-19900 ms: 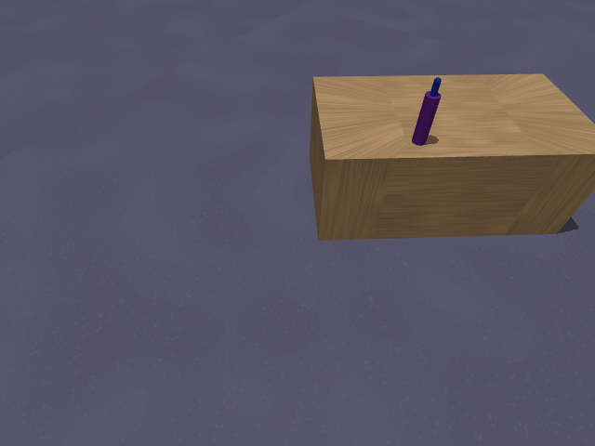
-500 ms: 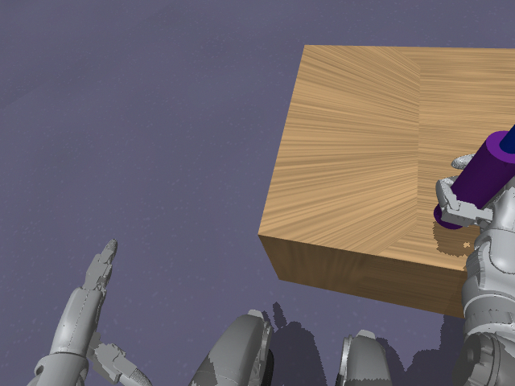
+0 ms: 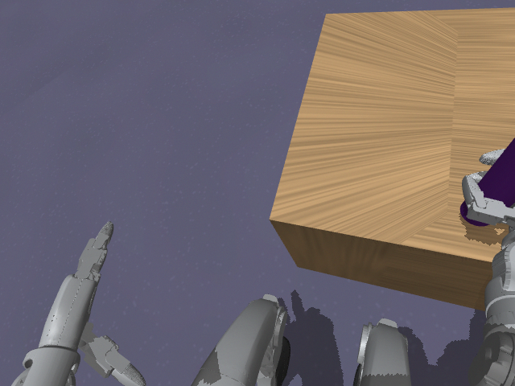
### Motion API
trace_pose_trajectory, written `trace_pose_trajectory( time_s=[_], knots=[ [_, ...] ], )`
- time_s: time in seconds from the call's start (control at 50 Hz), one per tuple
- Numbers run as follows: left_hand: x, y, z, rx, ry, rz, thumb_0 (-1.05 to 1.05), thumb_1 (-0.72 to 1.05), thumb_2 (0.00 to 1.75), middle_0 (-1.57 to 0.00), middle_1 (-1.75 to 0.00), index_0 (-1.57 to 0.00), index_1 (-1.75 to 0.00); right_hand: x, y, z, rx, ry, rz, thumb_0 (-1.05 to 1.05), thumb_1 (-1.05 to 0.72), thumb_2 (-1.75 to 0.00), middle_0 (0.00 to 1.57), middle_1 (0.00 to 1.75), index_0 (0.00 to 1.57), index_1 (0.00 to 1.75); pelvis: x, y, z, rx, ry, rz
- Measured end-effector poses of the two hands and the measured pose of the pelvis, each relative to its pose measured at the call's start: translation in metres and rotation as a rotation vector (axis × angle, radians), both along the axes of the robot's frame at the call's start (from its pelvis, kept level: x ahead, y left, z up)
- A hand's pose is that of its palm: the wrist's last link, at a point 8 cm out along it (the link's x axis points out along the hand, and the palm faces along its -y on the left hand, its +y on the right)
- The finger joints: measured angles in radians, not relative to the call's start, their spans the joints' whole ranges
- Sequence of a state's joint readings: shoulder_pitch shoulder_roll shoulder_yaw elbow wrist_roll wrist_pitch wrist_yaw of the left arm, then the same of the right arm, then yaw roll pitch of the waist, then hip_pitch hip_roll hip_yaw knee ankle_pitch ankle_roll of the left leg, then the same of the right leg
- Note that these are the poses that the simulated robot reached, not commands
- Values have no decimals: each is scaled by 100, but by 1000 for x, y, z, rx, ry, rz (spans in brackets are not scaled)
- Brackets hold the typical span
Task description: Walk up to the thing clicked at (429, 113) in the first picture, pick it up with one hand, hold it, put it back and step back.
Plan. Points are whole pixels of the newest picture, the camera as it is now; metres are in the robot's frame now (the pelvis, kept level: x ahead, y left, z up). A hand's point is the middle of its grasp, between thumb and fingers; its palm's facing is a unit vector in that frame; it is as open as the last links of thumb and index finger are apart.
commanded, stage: lower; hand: right
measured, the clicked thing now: (514, 172) +0.46 -0.24 +0.00
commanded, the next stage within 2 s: loosen in 0.48 s
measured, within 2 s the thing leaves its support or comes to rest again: rests again in 0.28 s
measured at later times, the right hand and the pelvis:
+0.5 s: hand (482, 194) +0.46 -0.23 -0.08, palm faces +0.23 +0.97 +0.02, open 6.8 cm; pelvis -0.02 +0.00 -0.02, yaw +0 degrees
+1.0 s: hand (484, 191) +0.46 -0.23 -0.08, palm faces +0.22 +0.97 +0.01, open 8.4 cm; pelvis -0.02 +0.00 -0.03, yaw +0 degrees
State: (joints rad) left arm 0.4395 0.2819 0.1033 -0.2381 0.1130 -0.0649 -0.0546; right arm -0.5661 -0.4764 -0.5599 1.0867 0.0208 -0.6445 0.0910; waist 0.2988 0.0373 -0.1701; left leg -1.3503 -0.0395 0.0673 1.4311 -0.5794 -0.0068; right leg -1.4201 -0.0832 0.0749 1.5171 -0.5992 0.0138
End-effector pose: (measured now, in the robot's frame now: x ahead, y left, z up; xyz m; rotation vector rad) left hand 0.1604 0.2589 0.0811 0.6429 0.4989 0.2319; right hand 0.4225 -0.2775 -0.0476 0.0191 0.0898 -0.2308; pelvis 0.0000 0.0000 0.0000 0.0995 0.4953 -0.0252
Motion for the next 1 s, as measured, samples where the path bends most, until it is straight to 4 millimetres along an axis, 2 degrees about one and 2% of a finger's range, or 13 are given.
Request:
trace_pose_trajectory(
  time_s=[0.18,0.4,0.7,0.78,0.88,1.0],
  knots=[
    [-8,-9,1,-4,-30,-25,-1,-54,5,-7,-6,-7,-6,0,1,-11,17,7,-5,-2,4,-116,91,110,93,111,-8,-1,-9,2,2,-1],
    [-13,-2,5,64,-37,-31,-1,-54,5,-7,-6,-7,-6,1,1,-27,11,4,-1,-2,4,-116,91,111,93,111,-15,0,-21,3,12,4],
    [-16,-5,2,56,-72,-58,-1,-53,3,-7,-6,-7,-5,5,-2,-28,-1,-20,-2,-2,3,-115,91,109,93,110,-20,3,-32,3,21,4],
    [-18,-4,4,63,-74,-59,-1,-52,2,-7,-6,-8,-5,5,-3,-28,0,-22,-6,-2,1,-105,93,105,94,105,-20,4,-33,1,22,6],
    [-21,-2,5,69,-72,-53,-1,-51,2,-7,-6,-8,-4,6,-4,-28,3,-21,-9,-1,2,-85,97,95,98,96,-21,4,-33,2,22,5],
    [-21,-2,4,71,-74,-48,-1,-52,3,-7,-6,-8,-5,8,-3,-28,0,-21,4,-1,13,-60,97,80,98,81,-21,3,-35,4,24,6]
  ],
)
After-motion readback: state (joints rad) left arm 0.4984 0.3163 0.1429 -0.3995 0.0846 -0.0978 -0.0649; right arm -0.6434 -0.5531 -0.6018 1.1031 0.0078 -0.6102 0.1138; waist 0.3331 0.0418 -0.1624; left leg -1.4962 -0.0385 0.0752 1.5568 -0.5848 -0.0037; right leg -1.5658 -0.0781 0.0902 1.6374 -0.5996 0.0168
